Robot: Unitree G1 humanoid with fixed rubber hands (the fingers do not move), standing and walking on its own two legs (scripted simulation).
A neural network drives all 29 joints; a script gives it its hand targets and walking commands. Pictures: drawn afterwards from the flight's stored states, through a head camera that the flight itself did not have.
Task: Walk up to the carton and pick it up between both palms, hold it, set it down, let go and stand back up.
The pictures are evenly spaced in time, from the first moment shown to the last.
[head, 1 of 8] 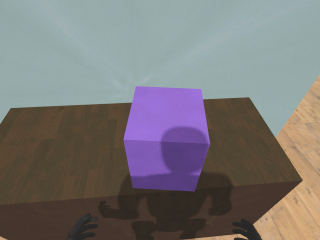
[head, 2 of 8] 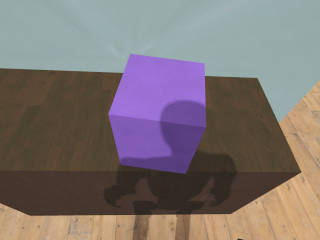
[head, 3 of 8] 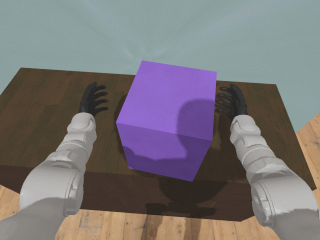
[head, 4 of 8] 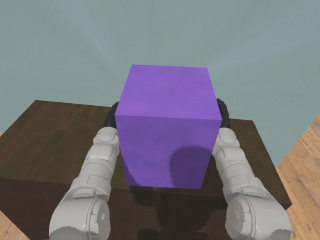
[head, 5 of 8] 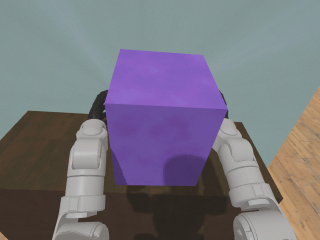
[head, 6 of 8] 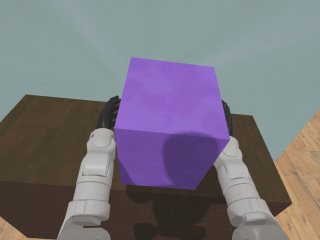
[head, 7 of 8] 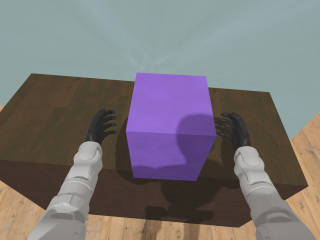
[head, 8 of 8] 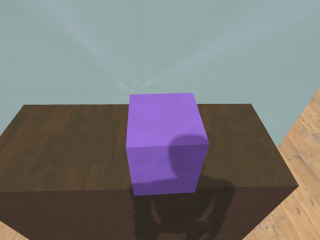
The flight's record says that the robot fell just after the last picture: no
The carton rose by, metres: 0.21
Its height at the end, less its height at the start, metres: +0.00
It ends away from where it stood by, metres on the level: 0.03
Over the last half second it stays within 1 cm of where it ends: yes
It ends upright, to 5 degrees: yes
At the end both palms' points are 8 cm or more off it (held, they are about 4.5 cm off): yes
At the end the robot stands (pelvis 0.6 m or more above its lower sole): yes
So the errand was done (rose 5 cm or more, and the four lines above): yes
